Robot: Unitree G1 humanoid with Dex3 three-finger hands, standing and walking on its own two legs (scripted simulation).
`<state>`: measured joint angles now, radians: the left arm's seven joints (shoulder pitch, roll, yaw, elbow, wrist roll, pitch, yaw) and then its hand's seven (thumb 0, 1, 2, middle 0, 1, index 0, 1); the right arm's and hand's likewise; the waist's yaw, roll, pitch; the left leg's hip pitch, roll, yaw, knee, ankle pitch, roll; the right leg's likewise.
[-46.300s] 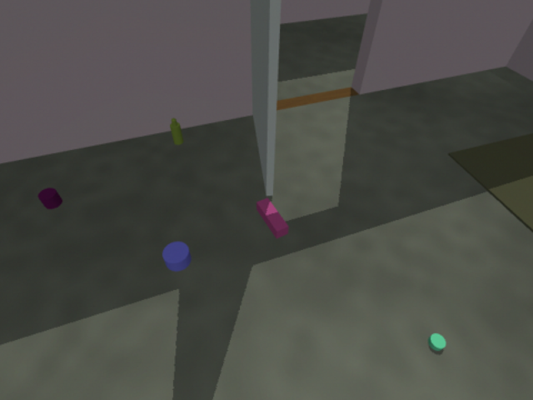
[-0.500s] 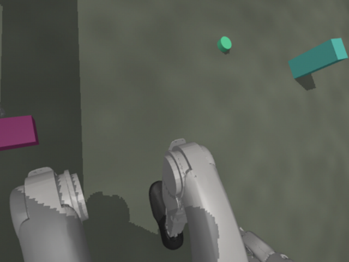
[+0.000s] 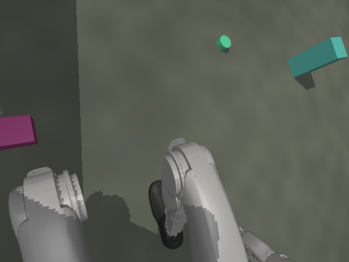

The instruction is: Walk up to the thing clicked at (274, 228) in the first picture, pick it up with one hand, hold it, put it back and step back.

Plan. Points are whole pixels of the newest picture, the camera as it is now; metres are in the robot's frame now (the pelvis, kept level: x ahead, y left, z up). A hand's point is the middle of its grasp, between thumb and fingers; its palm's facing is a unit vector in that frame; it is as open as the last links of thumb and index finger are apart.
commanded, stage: close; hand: left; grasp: from above
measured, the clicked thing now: out of the picture +0.40 +0.31 -0.27
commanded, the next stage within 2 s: none
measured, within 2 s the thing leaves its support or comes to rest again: neither
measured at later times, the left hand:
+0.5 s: hand out of the picture +0.39 +0.31 -0.25, palm faces -0.46 -0.11 -0.88, open 11.0 cm
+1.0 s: hand out of the picture +0.39 +0.30 -0.25, palm faces -0.47 -0.12 -0.88, open 11.1 cm
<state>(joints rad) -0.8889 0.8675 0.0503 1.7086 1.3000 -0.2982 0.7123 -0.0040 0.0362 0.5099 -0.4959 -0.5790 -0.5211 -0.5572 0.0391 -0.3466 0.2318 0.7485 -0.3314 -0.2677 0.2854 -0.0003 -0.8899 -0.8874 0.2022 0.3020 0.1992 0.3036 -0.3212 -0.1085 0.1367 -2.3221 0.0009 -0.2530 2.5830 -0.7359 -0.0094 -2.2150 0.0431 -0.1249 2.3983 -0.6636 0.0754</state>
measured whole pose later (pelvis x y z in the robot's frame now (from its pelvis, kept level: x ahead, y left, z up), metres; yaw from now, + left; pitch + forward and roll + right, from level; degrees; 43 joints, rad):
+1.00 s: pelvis +0.00 +0.00 +0.00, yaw +0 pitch +26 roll -14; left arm -0.89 0.87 0.06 1.71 1.30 -0.30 0.71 0.00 0.00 0.55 -0.45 -0.63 -0.48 -0.61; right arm 0.05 -0.35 0.22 0.75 -0.33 -0.26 0.29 0.00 -0.89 -0.89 0.20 0.30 0.20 0.30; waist -0.32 -0.11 0.13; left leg -2.32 0.00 -0.25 2.58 -0.74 -0.01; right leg -2.22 0.04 -0.13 2.40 -0.67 0.07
